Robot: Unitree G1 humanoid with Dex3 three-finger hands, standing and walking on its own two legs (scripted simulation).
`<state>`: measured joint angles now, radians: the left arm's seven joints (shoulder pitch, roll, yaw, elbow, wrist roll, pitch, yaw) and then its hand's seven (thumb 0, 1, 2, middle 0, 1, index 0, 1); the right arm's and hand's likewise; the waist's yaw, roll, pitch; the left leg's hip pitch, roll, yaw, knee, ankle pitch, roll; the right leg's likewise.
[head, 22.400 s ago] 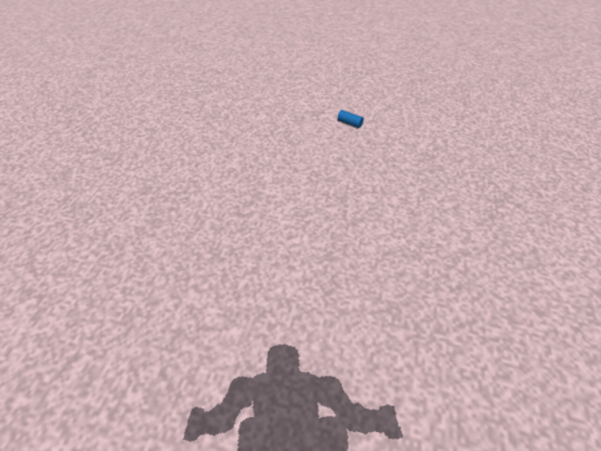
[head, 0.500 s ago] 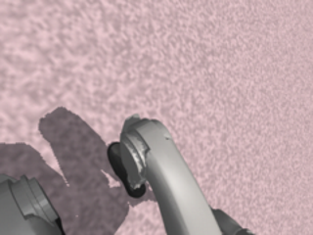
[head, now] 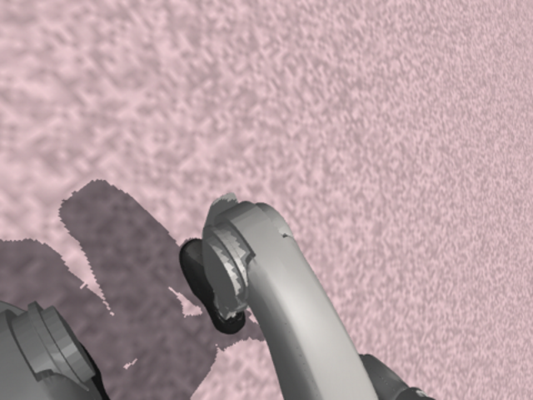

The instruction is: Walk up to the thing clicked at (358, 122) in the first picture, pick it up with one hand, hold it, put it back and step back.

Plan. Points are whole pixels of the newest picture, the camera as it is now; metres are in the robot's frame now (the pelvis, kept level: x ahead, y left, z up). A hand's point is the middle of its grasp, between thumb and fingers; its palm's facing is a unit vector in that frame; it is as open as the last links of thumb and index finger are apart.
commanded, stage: close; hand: left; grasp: from above
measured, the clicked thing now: out of the picture +0.52 +0.28 -0.29
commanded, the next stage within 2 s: settle in 0.86 s
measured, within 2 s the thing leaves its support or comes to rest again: leaves its support in 1.26 s
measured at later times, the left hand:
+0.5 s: hand out of the picture +0.50 +0.27 -0.27, palm faces -0.45 -0.11 -0.88, open 9.6 cm
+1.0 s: hand out of the picture +0.50 +0.27 -0.27, palm faces -0.45 -0.10 -0.89, open 9.3 cm
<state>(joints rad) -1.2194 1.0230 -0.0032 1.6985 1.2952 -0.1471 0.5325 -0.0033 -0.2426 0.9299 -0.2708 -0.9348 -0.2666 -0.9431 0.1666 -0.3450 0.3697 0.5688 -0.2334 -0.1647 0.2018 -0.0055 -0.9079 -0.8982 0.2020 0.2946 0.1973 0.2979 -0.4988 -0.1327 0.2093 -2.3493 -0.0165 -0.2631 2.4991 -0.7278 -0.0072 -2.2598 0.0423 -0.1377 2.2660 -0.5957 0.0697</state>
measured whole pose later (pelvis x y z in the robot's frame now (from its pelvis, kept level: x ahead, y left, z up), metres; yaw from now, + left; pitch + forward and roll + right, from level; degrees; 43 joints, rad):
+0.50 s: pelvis +0.00 +0.00 +0.00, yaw +0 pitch +32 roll -16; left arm -1.21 1.03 0.01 1.66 1.30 -0.16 0.52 0.00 0.10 0.71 -0.48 -0.83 -0.51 -0.79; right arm 0.16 -0.35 0.36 0.56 -0.23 -0.15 0.19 -0.01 -0.91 -0.90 0.20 0.29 0.20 0.30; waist -0.49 -0.13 0.21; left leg -2.35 -0.02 -0.27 2.49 -0.72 -0.01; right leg -2.26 0.04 -0.14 2.26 -0.59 0.07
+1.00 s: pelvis +0.00 +0.00 +0.00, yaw +0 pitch +32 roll -17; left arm -1.21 1.03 0.02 1.66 1.30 -0.15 0.52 -0.01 0.15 0.47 -0.67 -0.65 -0.67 -0.58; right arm 0.17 -0.35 0.37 0.55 -0.23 -0.14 0.18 -0.01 -0.91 -0.90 0.20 0.29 0.20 0.30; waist -0.49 -0.13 0.21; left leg -2.36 -0.02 -0.26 2.50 -0.72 0.00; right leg -2.26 0.04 -0.14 2.26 -0.59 0.07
